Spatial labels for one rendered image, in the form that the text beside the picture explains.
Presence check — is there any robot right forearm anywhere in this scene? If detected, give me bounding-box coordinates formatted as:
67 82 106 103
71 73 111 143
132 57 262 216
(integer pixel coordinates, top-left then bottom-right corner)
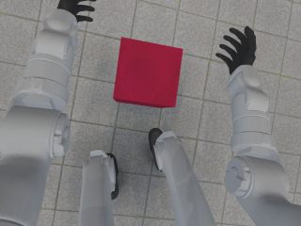
226 64 290 191

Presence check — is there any robot left upper arm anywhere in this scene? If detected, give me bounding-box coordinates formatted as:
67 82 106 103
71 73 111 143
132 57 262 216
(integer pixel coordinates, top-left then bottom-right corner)
0 105 71 226

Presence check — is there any carton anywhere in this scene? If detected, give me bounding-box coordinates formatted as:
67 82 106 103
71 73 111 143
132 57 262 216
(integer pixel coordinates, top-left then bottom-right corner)
113 37 183 108

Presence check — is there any robot right upper arm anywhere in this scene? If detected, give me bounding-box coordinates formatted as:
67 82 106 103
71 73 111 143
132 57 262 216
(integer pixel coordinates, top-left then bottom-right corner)
224 154 301 226

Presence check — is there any robot left forearm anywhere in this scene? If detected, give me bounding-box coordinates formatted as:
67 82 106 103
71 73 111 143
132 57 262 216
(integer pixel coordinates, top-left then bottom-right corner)
0 8 78 152

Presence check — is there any robot right hand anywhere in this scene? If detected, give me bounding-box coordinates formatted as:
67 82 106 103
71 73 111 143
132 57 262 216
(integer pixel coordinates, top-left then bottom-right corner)
215 26 257 75

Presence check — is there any robot right thigh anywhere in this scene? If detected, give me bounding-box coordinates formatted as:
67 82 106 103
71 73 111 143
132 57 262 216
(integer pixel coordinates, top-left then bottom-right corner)
153 136 217 226

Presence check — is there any robot right shin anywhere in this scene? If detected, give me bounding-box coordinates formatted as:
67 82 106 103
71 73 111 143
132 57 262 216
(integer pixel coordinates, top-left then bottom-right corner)
156 131 186 150

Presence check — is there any robot left hand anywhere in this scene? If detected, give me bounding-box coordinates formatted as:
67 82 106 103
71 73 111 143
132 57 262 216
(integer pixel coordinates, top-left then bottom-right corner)
57 0 97 23

